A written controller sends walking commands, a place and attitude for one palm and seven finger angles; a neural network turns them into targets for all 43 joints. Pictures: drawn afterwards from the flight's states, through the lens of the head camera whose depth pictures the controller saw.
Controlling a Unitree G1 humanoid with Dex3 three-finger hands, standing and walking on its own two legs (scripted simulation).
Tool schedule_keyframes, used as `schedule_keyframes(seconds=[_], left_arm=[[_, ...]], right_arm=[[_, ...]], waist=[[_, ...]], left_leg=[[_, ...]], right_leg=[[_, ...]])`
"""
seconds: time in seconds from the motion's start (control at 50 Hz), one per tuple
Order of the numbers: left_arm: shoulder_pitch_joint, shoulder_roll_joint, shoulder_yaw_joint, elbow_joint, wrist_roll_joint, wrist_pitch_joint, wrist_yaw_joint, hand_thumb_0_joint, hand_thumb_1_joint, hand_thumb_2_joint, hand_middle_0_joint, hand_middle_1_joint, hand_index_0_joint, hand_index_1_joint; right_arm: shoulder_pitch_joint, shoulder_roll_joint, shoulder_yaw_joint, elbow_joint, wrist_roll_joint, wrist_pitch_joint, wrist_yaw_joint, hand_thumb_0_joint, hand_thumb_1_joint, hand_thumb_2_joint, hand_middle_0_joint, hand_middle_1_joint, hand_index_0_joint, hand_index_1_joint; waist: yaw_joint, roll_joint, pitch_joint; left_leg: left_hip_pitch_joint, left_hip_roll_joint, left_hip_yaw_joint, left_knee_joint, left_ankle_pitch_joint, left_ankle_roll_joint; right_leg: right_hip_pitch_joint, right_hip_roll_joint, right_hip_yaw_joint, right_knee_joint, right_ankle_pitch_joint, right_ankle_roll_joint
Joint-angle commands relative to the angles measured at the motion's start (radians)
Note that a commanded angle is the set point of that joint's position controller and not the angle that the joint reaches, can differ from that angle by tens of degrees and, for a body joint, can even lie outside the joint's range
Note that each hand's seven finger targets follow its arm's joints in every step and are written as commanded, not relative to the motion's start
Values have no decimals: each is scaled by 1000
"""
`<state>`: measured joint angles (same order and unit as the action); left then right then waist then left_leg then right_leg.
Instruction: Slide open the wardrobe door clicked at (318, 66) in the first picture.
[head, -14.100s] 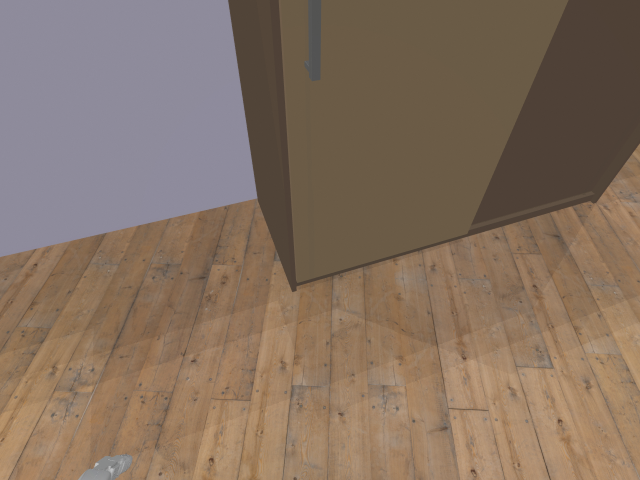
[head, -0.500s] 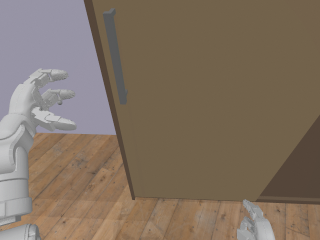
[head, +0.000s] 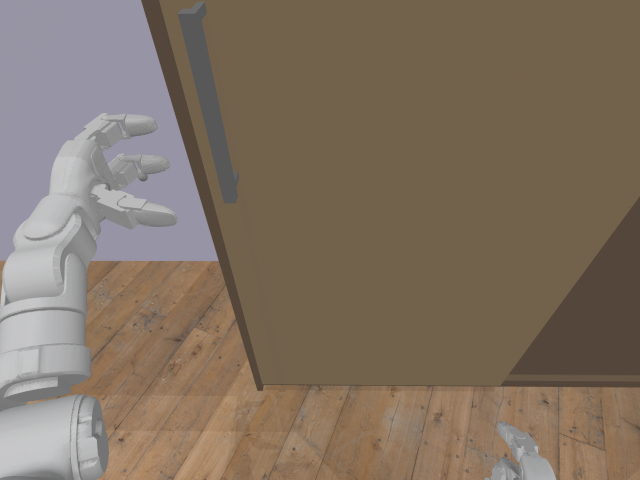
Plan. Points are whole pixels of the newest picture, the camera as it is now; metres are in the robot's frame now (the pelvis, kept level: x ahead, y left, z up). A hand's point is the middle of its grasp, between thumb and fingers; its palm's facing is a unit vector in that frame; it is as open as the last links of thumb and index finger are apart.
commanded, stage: move the hooked fingers beside the handle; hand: left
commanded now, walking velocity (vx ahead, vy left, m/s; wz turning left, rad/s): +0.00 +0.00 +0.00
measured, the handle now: (216, 114) +0.53 +0.18 +0.22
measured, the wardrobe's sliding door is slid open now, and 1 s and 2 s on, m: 0.00 0.00 0.00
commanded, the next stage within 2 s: none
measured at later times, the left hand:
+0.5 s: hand (161, 149) +0.45 +0.23 +0.21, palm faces +0.11 -0.99 -0.01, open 14.0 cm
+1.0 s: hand (168, 145) +0.46 +0.23 +0.21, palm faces +0.11 -0.99 +0.00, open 14.0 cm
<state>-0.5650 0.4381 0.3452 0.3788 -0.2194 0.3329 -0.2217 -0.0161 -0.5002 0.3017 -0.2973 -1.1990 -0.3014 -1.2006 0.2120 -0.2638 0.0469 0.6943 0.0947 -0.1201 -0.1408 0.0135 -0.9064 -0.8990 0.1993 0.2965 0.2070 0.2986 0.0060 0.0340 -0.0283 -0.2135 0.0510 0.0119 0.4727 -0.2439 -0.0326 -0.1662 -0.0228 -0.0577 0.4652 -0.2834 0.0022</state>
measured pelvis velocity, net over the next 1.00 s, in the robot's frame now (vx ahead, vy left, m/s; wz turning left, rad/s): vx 0.01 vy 0.01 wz -0.03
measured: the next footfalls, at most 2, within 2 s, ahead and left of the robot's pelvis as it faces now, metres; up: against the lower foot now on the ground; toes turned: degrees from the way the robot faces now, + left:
none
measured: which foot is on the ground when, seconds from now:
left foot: down 0.00-1.00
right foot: down 0.00-1.00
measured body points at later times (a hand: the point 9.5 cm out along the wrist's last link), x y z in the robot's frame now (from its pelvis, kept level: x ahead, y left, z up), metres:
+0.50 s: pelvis +0.00 +0.00 +0.00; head +0.02 +0.00 +0.45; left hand +0.43 +0.29 +0.22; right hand +0.10 -0.27 -0.11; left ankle +0.00 +0.14 -0.74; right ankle -0.02 -0.12 -0.74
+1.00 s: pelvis +0.01 +0.01 +0.00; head +0.02 +0.01 +0.45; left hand +0.44 +0.28 +0.22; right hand +0.08 -0.26 -0.11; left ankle +0.00 +0.14 -0.74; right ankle -0.02 -0.12 -0.74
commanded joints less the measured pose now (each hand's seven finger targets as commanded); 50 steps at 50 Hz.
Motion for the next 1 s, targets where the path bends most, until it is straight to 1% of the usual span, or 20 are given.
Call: schedule_keyframes(seconds=[0.0,0.06,0.12,0.16,0.18,0.22,0.32,0.36,0.4,0.42,0.5,0.56,0.58,0.64,0.7,0.74,0.76,0.82,0.9,0.98], left_arm=[[-502,289,64,-132,6,-93,20,0,-500,300,-300,-1200,-300,-1200],[-524,300,64,-76,21,-95,20,0,-500,300,-300,-1200,-300,-1200],[-521,356,108,-30,22,-111,9,0,-500,300,-300,-1200,-300,-1200],[-585,321,63,-46,22,-132,0,0,-500,300,-300,-1200,-300,-1200],[-578,307,51,-39,22,-142,-2,0,-500,300,-300,-1200,-300,-1200],[-597,344,78,-27,24,-155,-2,0,-500,300,-300,-1200,-300,-1200],[-675,348,60,86,32,-161,-8,0,-500,300,-300,-1200,-300,-1200],[-701,332,41,113,42,-166,-4,0,-500,300,-300,-1200,-300,-1200],[-718,367,63,117,51,-186,3,0,-500,300,-300,-1200,-300,-1200],[-739,335,38,111,50,-193,3,0,-500,300,-300,-1200,-300,-1200],[-791,348,42,154,54,-220,6,0,-500,300,-300,-1200,-300,-1200],[-825,326,25,221,60,-225,11,0,-500,300,-300,-1200,-300,-1200],[-806,373,62,259,66,-229,17,0,-500,300,-300,-1200,-300,-1200],[-788,355,53,275,78,-235,20,0,-500,300,-300,-1200,-300,-1200],[-762,382,74,225,89,-255,27,0,-500,300,-300,-1200,-300,-1200],[-743,321,42,174,80,-261,27,0,-500,300,-300,-1200,-300,-1200],[-719,354,76,152,76,-261,28,0,-500,300,-300,-1200,-300,-1200],[-723,298,42,134,55,-245,24,0,-500,300,-300,-1200,-300,-1200],[-737,331,71,84,64,-222,46,0,-500,300,-300,-1200,-300,-1200],[-678,301,47,106,75,-198,55,0,-500,300,-300,-1200,-300,-1200]], right_arm=[[-88,-139,-54,-136,-6,-45,-6,0,-900,-900,200,300,200,300],[-64,-143,-58,-130,-7,-37,-3,0,-900,-900,200,300,200,300],[-44,-152,-65,-129,-8,-30,-4,0,-900,-900,200,300,200,300],[-37,-146,-67,-130,-7,-29,-2,0,-900,-900,200,300,200,300],[-30,-148,-70,-130,-7,-32,0,0,-900,-900,200,300,200,300],[-17,-155,-75,-126,-7,-31,1,0,-900,-900,200,300,200,300],[16,-161,-78,-103,-6,-24,2,0,-900,-900,200,300,200,300],[29,-160,-80,-100,-8,-22,5,0,-900,-900,200,300,200,300],[42,-165,-85,-99,-11,-19,8,0,-900,-900,200,300,200,300],[47,-161,-85,-101,-12,-20,10,0,-900,-900,200,300,200,300],[75,-166,-89,-91,-17,-17,15,0,-900,-900,200,300,200,300],[93,-168,-91,-80,-17,-13,18,0,-900,-900,200,300,200,300],[105,-176,-92,-75,-21,-11,20,0,-900,-900,200,300,200,300],[111,-171,-91,-85,-23,-7,26,0,-900,-900,200,300,200,300],[117,-171,-95,-101,-24,-1,31,0,-900,-900,200,300,200,300],[115,-164,-99,-111,-24,-4,35,0,-900,-900,200,300,200,300],[114,-168,-102,-114,-24,-2,34,0,-900,-900,200,300,200,300],[102,-163,-98,-112,-18,0,32,0,-900,-900,200,300,200,300],[88,-162,-97,-111,-18,0,30,0,-900,-900,200,300,200,300],[82,-158,-92,-109,-17,7,32,0,-900,-900,200,300,200,300]], waist=[[-7,-13,-239],[-12,-3,-256],[-10,-24,-277],[-26,16,-281],[-27,-2,-280],[-29,0,-294],[-48,3,-267],[-52,23,-273],[-51,14,-308],[-57,25,-320],[-65,28,-337],[-83,10,-304],[-70,-8,-305],[-64,18,-328],[-48,52,-369],[-50,48,-390],[-40,44,-406],[-51,4,-354],[-42,41,-349],[-42,46,-296]], left_leg=[[121,-48,11,-31,225,56],[119,-49,15,-28,245,54],[106,-47,21,-21,258,58],[120,-48,22,-19,259,56],[121,-47,22,-12,267,60],[121,-46,18,-11,272,61],[92,-49,18,-7,242,60],[92,-50,16,-5,243,58],[95,-47,14,1,268,60],[108,-48,15,3,277,60],[104,-45,8,8,290,57],[93,-43,7,8,271,57],[75,-43,6,13,265,58],[73,-44,9,9,288,56],[90,-39,6,11,345,52],[126,-35,4,17,391,52],[130,-33,6,17,394,53],[121,-32,4,10,378,56],[124,-34,6,2,371,56],[109,-34,11,2,355,55]], right_leg=[[-10,26,11,-63,287,-7],[-1,26,11,-57,318,-9],[20,25,18,-50,354,-6],[7,27,19,-52,356,-7],[8,30,17,-50,361,-7],[6,31,19,-46,372,-7],[-28,30,22,-52,343,-6],[-37,32,20,-50,336,-8],[-18,30,22,-42,363,-9],[-20,33,22,-39,375,-10],[-22,35,18,-34,379,-12],[-57,39,16,-37,357,-10],[-48,38,16,-35,346,-12],[-36,38,17,-26,373,-13],[-2,39,15,-14,409,-19],[-1,46,11,-12,435,-19],[9,47,12,-12,440,-19],[-8,51,5,-22,423,-16],[-4,50,6,-30,408,-19],[-13,50,5,-35,392,-21]])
